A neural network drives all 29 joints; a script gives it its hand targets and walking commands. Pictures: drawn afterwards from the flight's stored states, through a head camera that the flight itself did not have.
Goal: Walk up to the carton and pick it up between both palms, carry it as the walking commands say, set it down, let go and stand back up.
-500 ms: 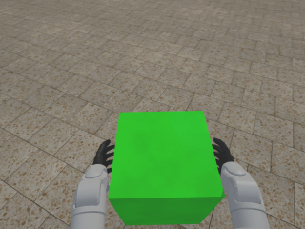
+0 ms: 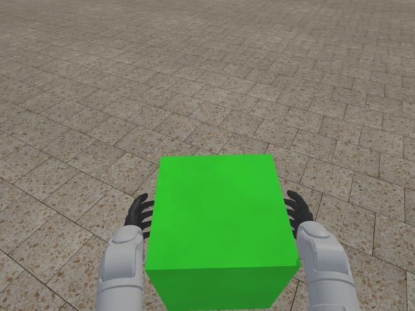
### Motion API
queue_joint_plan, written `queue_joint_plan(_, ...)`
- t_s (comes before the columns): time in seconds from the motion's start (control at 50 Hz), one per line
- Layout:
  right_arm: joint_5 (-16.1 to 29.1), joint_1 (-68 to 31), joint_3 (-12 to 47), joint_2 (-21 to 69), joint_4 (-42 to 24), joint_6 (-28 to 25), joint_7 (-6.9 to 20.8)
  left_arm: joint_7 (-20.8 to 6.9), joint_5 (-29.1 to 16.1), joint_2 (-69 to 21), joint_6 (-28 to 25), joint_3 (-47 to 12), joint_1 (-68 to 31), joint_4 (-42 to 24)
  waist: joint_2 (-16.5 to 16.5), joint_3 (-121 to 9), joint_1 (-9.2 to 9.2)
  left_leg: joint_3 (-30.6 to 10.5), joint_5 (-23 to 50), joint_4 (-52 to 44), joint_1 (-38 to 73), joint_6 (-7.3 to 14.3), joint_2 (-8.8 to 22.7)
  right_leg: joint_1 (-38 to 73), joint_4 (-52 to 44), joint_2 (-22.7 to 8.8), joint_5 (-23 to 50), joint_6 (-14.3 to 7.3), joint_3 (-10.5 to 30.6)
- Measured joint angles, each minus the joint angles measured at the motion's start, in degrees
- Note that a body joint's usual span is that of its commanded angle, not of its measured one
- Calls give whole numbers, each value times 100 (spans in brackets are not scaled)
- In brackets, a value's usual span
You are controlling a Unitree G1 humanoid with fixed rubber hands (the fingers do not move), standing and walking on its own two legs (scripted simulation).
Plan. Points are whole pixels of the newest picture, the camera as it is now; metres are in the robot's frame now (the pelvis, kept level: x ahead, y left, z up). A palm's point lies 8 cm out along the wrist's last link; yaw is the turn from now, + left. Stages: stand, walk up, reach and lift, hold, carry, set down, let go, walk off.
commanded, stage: hold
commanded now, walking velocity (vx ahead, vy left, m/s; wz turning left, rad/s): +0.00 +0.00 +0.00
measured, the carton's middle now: (217, 236) +0.30 +0.02 -0.04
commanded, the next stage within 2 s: set down in 0.26 s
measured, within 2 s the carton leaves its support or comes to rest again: neither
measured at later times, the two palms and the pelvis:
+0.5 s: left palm (134, 232) +0.27 +0.19 +0.01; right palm (297, 228) +0.28 -0.15 +0.02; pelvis +0.00 +0.01 +0.00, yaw -1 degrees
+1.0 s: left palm (141, 239) +0.29 +0.19 -0.06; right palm (284, 237) +0.30 -0.14 -0.06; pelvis -0.03 +0.01 -0.03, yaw -1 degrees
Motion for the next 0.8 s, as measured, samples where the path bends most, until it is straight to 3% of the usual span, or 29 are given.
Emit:
queue_joint_plan(0.26,-10,21,35,-3,-18,-25,-1,-56,55,-6,1,12,8,-44,-19,1,9,-18,52,-102,17,-15,11,33,-132,24,65,-11,-5)
queue_joint_plan(0.34,-24,46,-23,-7,-201,-19,7,-58,14,-89,-56,74,-119,-8,-41,68,170,47,-1,6,-54,23,-4,-120,97,-3,-24,-27,64)
queue_joint_plan(0.52,-210,-244,-277,43,314,-370,70,-90,112,-113,-373,312,-431,509,-62,172,208,104,-151,387,-481,63,-20,-586,528,-47,-181,0,133)
queue_joint_plan(0.8,-494,-793,-810,92,1192,-1327,153,-141,316,-121,-1365,696,-975,1460,26,64,150,73,-357,1220,-1869,130,20,-1930,1292,-56,-357,39,118)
